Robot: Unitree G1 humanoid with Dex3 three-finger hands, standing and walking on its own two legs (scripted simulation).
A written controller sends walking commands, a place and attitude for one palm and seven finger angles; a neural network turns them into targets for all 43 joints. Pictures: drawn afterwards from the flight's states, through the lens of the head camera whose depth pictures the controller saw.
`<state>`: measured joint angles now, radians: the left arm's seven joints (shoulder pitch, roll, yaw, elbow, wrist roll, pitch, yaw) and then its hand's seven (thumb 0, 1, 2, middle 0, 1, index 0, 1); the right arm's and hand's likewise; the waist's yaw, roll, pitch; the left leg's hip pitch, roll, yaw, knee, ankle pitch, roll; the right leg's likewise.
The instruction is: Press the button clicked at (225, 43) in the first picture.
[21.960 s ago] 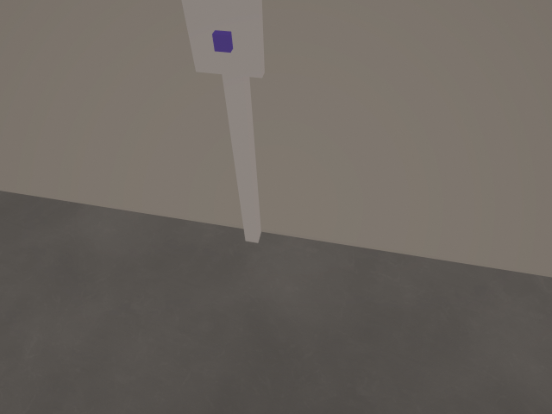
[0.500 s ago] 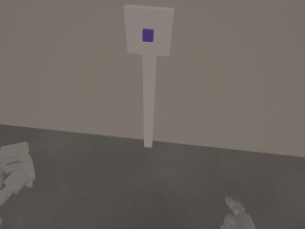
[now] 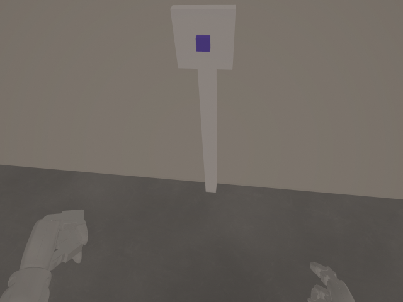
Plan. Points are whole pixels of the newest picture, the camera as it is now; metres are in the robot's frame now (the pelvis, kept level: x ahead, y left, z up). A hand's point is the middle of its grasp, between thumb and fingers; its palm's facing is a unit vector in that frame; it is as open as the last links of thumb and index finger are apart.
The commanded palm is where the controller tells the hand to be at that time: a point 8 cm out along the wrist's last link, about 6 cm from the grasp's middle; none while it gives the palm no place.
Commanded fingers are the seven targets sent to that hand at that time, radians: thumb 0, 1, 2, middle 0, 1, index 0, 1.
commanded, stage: let the arm hang, fingers relaxed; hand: left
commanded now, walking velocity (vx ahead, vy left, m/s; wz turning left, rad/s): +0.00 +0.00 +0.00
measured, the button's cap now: (203, 42) +0.78 +0.05 +0.14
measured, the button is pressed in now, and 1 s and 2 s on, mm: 0 0 0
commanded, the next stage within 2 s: stand and wait in 1.00 s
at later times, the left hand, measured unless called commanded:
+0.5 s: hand out of the picture -0.04 +0.19 -0.17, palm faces +0.05 -0.97 -0.25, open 5.7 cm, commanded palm none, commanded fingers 0.00 0.90 0.90 -0.20 -0.30 -0.20 -0.30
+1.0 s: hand out of the picture +0.02 +0.14 -0.17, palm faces +0.05 -0.98 -0.17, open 7.3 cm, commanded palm none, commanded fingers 0.00 0.90 0.90 -0.20 -0.30 -0.20 -0.30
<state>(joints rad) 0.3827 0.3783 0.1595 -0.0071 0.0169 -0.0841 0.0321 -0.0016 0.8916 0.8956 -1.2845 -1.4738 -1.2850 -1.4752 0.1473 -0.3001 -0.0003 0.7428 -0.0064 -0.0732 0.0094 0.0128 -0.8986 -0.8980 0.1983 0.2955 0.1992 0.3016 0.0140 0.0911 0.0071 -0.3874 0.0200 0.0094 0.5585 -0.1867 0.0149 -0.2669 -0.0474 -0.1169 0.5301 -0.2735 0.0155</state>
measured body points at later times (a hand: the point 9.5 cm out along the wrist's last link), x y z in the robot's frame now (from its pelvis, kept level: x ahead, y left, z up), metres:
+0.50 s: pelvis -0.01 -0.02 +0.00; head +0.01 -0.02 +0.45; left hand -0.04 +0.24 -0.15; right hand -0.01 -0.25 -0.16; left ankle +0.06 +0.11 -0.73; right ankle +0.00 -0.13 -0.73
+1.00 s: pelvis +0.01 -0.02 +0.01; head +0.03 -0.02 +0.46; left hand +0.01 +0.20 -0.15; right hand +0.00 -0.23 -0.16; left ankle +0.06 +0.11 -0.73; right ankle +0.00 -0.13 -0.73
